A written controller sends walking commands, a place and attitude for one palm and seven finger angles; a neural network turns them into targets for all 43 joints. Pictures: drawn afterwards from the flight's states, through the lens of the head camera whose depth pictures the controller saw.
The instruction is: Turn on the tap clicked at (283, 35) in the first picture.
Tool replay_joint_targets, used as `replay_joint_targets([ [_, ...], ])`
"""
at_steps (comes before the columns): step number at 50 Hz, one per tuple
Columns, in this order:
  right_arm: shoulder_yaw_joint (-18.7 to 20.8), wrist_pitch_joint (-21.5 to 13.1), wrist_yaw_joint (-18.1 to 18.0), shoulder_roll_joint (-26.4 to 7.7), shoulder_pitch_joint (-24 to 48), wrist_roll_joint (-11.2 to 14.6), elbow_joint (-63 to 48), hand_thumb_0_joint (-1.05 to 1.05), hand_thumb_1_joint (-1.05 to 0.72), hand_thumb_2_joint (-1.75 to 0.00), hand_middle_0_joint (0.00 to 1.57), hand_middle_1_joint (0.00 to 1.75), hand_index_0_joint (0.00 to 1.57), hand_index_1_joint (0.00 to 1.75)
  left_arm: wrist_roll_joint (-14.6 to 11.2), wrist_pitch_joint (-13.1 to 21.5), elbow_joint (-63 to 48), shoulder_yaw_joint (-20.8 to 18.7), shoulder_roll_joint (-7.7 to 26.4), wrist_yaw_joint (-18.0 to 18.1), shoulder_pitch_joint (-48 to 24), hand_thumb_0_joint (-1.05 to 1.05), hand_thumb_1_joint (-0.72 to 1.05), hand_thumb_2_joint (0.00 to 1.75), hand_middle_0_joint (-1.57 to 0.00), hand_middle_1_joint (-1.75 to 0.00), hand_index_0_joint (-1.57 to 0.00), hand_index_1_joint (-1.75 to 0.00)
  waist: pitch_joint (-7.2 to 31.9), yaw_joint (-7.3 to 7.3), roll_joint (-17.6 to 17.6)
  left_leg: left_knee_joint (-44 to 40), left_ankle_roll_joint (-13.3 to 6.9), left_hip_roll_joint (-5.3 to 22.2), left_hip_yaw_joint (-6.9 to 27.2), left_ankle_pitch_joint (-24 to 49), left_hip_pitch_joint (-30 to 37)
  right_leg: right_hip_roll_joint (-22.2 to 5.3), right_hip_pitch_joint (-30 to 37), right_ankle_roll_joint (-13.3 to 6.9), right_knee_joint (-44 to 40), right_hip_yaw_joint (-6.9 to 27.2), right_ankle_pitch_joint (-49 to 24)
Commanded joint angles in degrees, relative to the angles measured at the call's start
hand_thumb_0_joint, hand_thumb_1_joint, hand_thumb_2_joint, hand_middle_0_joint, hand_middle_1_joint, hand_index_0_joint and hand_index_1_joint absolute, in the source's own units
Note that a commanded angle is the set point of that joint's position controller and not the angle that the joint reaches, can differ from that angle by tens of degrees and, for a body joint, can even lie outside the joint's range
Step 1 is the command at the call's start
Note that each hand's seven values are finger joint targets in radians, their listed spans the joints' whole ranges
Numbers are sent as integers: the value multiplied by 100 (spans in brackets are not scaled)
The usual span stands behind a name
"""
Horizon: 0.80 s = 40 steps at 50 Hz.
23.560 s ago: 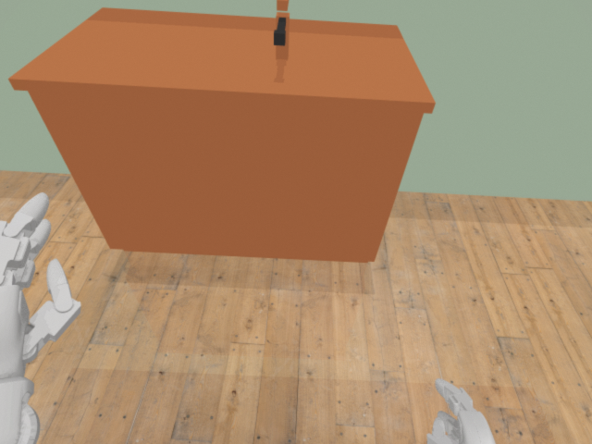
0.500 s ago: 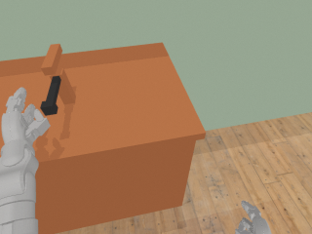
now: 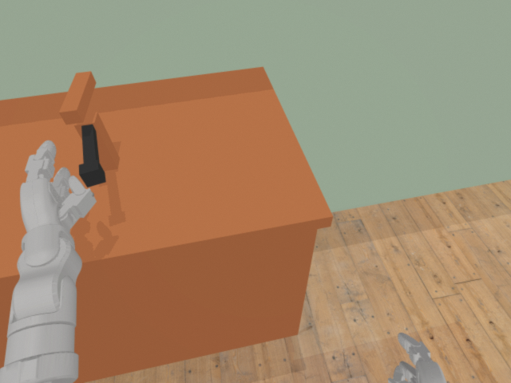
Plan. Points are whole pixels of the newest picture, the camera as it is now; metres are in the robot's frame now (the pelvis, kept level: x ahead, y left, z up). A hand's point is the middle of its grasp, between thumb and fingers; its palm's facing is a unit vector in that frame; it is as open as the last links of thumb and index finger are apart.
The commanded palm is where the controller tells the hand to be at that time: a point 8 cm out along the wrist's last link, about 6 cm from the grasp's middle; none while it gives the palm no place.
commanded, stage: push the lever round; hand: left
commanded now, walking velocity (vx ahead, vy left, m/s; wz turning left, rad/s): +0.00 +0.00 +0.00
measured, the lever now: (92, 173) +0.37 +0.30 +0.15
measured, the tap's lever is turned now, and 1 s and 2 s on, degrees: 12 23 50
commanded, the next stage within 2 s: none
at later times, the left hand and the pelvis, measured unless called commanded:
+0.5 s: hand (109, 196) +0.33 +0.25 +0.15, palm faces +0.60 -0.80 -0.04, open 7.8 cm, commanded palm +0.29 +0.28 +0.15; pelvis +0.00 +0.00 +0.00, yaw +0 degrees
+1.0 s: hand (144, 180) +0.36 +0.21 +0.15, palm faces +0.67 -0.74 -0.05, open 7.8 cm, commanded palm +0.32 +0.24 +0.15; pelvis -0.01 +0.00 +0.00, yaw +0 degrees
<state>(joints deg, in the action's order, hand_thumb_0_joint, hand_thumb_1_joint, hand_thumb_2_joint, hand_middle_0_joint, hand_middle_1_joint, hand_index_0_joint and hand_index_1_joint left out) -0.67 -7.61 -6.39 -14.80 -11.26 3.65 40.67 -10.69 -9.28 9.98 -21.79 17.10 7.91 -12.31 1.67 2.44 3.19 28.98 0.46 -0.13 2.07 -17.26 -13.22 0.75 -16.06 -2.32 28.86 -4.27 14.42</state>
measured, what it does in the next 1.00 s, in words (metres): stands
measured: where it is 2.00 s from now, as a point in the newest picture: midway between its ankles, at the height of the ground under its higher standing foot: outside the picture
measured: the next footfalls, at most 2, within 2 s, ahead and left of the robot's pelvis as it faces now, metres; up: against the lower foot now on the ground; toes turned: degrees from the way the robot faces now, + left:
none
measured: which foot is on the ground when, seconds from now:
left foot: down 0.00-1.00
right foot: down 0.00-1.00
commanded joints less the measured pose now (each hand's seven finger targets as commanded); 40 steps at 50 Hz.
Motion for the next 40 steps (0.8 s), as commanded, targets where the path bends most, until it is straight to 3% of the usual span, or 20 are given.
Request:
replay_joint_targets([
  [1,231,-326,-9,-611,580,-16,-843,0,-90,-90,20,30,20,30,37,462,-1549,-81,1145,208,-1695,0,90,90,-15,-15,-15,-15,1375,-27,-295,-281,-162,-73,-100,1581,109,-115,953,150,-279,233,-1571],
  [2,224,-290,-11,-609,629,-14,-807,0,-90,-90,20,30,20,30,105,431,-1529,-278,1330,308,-1584,0,90,90,-15,-15,-15,-15,1319,39,-147,-303,-150,-68,-95,1580,86,-108,969,124,-277,233,-1499],
  [5,225,-280,47,-561,683,-51,-894,0,-90,-90,20,30,20,30,207,348,-1887,72,918,519,-1460,0,90,90,-15,-15,-15,-15,1409,44,-82,-300,-93,-65,-107,1833,192,-112,1004,113,-217,200,-1679],
  [7,216,-232,45,-558,751,-68,-860,0,-90,-90,20,30,20,30,255,263,-1979,-12,946,665,-1363,0,90,90,-15,-15,-15,-15,1309,88,-96,-306,-88,-57,-114,1853,168,-109,1029,109,-222,192,-1677],
  [9,211,-194,43,-541,789,-69,-871,0,-90,-90,20,30,20,30,256,176,-1994,64,850,769,-1503,0,90,90,-15,-15,-15,-15,1241,14,-299,-318,-105,-58,-131,1714,113,-115,1008,131,-266,211,-1591],
  [11,204,-173,46,-521,857,-87,-882,0,-90,-90,20,30,20,30,286,114,-2181,242,649,869,-1555,0,90,90,-15,-15,-15,-15,1264,-5,-201,-309,-87,-69,-141,1743,170,-117,1002,119,-268,204,-1583],
  [12,208,-166,41,-521,895,-101,-873,0,-90,-90,20,30,20,30,326,96,-2252,111,731,943,-1500,0,90,90,-15,-15,-15,-15,1245,62,-132,-316,-83,-64,-131,1802,204,-113,1018,107,-258,206,-1604],
  [15,196,-115,57,-498,935,-126,-864,0,-90,-90,20,30,20,30,360,5,-2254,364,460,1064,-1436,0,90,90,-15,-15,-15,-15,1326,4,-227,-272,-85,-81,-161,1791,199,-124,1020,126,-256,214,-1647],
  [17,172,-62,41,-493,987,-105,-784,0,-90,-90,20,30,20,30,409,-67,-2147,213,630,1165,-1643,0,90,90,-15,-15,-15,-15,1072,-2,-131,-339,-73,-63,-124,1584,138,-120,928,101,-331,233,-1370],
  [18,168,-60,39,-484,1003,-124,-829,0,-90,-90,20,30,20,30,410,-91,-2191,469,353,1189,-1723,0,90,90,-15,-15,-15,-15,1125,-46,-291,-340,-91,-79,-121,1566,158,-126,929,122,-325,212,-1343],
  [21,164,-29,25,-484,1051,-146,-810,0,-90,-90,20,30,20,30,453,-183,-2130,519,323,1330,-1848,0,90,90,-15,-15,-15,-15,1172,-53,-304,-317,-86,-95,-107,1506,156,-127,906,120,-345,220,-1268],
  [22,167,-3,20,-483,1078,-147,-770,0,-90,-90,20,30,20,30,497,-183,-2173,390,453,1387,-1898,0,90,90,-15,-15,-15,-15,1197,-25,-120,-334,-70,-84,-110,1518,190,-123,926,101,-356,237,-1236],
  [24,161,-2,34,-452,1091,-176,-787,0,-90,-90,20,30,20,30,539,-174,-2213,729,136,1488,-2082,0,90,90,-15,-15,-15,-15,1268,-85,-134,-311,-45,-85,-85,1561,270,-131,875,99,-332,214,-1240],
  [27,181,34,47,-450,1110,-210,-744,0,-90,-90,20,30,20,30,614,-182,-2231,657,153,1688,-2080,0,90,90,-15,-15,-15,-15,1375,-21,-41,-308,-15,-82,-69,1629,298,-119,924,82,-313,215,-1259],
  [30,185,80,93,-430,1125,-226,-773,0,-90,-90,20,30,20,30,684,-242,-2150,998,-209,1863,-2105,0,90,90,-15,-15,-15,-15,1378,-53,-240,-296,28,-64,-53,1754,288,-127,930,79,-274,171,-1337],
  [32,190,148,82,-451,1173,-226,-717,0,-90,-90,20,30,20,30,715,-362,-1949,752,-28,1996,-2047,0,90,90,-15,-15,-15,-15,1270,5,-280,-350,21,-68,-44,1595,194,-122,936,79,-338,181,-1156],
  [33,170,178,85,-427,1200,-217,-744,0,-90,-90,20,30,20,30,718,-412,-1888,920,-204,2046,-2238,0,90,90,-15,-15,-15,-15,1191,-47,-414,-375,4,-77,-54,1511,154,-141,911,96,-378,178,-1075],
  [36,154,241,66,-422,1293,-224,-714,0,-90,-90,20,30,20,30,765,-549,-1635,859,-158,2250,-2585,0,90,90,-15,-15,-15,-15,1108,-71,-625,-398,-63,-99,-85,1169,29,-156,873,132,-522,235,-710],
  [37,157,270,50,-427,1306,-235,-647,0,-90,-90,20,30,20,30,797,-571,-1534,633,25,2331,-2615,0,90,90,-15,-15,-15,-15,1053,-33,-500,-452,-54,-96,-67,1080,22,-142,854,118,-558,237,-566],
  [40,166,263,101,-359,1327,-291,-655,0,-90,-90,20,30,20,30,918,-461,-1631,1028,-304,2509,-3076,0,90,90,-15,-15,-15,-15,1263,-95,-169,-399,-13,-94,-87,1102,114,-160,792,93,-495,243,-563],
])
